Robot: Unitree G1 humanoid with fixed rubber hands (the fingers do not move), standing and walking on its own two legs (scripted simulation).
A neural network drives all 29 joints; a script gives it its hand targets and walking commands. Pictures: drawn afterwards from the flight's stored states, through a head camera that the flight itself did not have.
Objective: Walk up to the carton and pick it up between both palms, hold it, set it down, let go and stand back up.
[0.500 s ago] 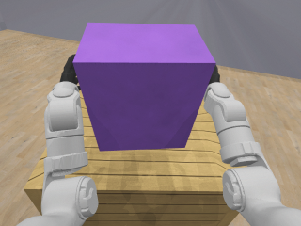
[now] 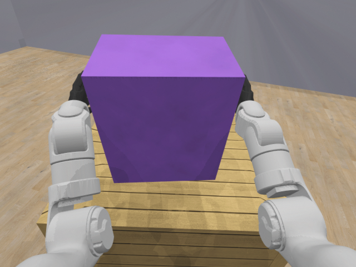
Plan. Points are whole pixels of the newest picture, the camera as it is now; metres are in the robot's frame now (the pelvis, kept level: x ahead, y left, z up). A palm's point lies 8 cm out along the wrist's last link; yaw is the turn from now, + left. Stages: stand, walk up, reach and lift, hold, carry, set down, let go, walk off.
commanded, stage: hold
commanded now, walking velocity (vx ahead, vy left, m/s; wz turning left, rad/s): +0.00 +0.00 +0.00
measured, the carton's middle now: (164, 115) +0.37 +0.01 +0.21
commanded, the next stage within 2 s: none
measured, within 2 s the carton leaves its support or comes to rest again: neither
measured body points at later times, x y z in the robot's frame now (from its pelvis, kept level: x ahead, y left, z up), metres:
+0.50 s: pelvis +0.01 +0.01 +0.00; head -0.07 +0.02 +0.44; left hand +0.38 +0.18 +0.25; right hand +0.38 -0.17 +0.24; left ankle +0.00 +0.13 -0.75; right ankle +0.04 -0.11 -0.75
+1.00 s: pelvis +0.00 +0.01 +0.00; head -0.08 +0.04 +0.44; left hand +0.38 +0.17 +0.25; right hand +0.36 -0.18 +0.26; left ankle +0.00 +0.13 -0.75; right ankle +0.04 -0.11 -0.75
